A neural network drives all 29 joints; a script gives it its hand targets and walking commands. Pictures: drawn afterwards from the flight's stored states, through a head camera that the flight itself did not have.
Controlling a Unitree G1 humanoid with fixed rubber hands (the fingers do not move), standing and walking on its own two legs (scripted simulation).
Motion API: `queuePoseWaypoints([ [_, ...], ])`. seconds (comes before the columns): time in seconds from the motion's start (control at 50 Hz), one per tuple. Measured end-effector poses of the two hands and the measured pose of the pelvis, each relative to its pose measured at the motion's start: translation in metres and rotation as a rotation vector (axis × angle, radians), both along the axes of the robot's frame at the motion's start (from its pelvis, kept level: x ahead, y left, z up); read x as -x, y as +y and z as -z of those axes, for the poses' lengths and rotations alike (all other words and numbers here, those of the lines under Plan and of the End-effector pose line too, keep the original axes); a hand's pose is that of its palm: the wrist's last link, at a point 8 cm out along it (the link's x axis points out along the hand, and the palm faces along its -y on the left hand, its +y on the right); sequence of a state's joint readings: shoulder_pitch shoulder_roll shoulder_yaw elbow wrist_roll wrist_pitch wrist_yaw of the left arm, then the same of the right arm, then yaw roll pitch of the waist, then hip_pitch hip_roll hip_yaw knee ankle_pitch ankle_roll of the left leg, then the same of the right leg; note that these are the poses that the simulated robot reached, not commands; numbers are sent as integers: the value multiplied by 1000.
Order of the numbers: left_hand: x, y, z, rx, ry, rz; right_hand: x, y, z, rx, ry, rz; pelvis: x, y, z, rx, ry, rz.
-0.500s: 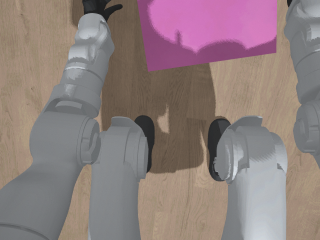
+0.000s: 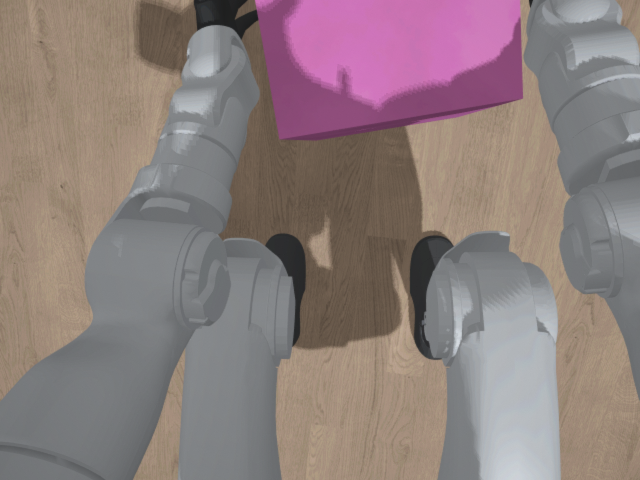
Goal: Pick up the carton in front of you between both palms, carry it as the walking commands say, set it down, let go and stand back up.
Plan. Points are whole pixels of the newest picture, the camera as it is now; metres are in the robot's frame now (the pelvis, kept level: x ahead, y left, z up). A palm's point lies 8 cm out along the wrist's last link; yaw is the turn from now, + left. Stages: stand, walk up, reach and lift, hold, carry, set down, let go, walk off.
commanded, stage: reach and lift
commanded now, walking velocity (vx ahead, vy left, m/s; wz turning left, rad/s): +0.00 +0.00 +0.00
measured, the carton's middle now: (378, 34) +0.52 -0.05 -0.25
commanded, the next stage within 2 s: none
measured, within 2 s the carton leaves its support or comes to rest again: leaves its support in 0.16 s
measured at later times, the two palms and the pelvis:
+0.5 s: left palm (173, 17) +0.50 +0.09 -0.04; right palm out of the picture +0.50 -0.21 -0.05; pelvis +0.00 +0.01 +0.04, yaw -3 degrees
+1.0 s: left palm out of the picture +0.48 +0.10 +0.11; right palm out of the picture +0.46 -0.20 +0.10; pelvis +0.03 +0.01 +0.16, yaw -5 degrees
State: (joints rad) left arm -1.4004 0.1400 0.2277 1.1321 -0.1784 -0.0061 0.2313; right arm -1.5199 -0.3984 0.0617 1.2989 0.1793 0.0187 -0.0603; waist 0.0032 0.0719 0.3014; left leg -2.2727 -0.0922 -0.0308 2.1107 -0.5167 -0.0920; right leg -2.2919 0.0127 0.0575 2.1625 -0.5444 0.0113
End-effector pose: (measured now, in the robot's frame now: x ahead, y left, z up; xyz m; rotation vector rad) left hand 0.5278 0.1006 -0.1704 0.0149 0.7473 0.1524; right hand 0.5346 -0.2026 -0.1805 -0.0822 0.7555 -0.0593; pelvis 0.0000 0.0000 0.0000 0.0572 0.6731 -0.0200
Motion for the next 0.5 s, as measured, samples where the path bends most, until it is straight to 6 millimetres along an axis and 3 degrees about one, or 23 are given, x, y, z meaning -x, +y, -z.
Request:
queuePoseWaypoints([
  [0.14,-4,1,-4,6,17,-8,-1,3,-3,-1,28,-8,-5,0,7,5,-6,-2],
  [0.26,-2,0,-24,20,-30,-35,6,4,-17,-15,-12,6,-8,0,9,7,-2,7],
  [0.38,14,-6,-69,51,-100,-46,20,-3,-70,-33,-78,44,-6,3,-4,7,-3,28],
  [0.5,26,-12,-128,72,-95,-30,37,-8,-133,-48,-71,89,-2,6,-35,8,10,51],
])
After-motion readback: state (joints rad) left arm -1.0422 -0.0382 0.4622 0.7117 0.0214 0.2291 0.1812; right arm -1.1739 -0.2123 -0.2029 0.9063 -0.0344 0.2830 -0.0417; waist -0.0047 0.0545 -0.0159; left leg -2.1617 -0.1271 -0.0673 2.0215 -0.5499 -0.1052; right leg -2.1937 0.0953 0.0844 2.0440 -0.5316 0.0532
